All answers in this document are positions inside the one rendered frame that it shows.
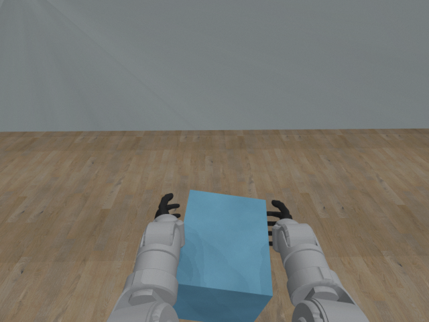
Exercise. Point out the robot left upper arm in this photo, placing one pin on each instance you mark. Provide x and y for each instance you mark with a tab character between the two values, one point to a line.
157	311

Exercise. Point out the carton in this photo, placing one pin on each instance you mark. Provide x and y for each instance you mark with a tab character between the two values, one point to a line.
224	271

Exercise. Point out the robot left forearm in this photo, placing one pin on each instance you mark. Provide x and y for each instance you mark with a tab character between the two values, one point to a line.
154	273

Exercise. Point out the left robot hand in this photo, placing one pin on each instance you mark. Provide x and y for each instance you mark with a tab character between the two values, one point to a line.
164	207

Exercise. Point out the right robot hand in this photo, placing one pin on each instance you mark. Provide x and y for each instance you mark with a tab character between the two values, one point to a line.
284	214

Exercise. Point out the robot right upper arm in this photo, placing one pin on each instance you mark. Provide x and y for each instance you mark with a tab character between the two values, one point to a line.
320	310

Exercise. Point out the robot right forearm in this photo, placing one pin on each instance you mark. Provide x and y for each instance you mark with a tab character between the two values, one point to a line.
309	275

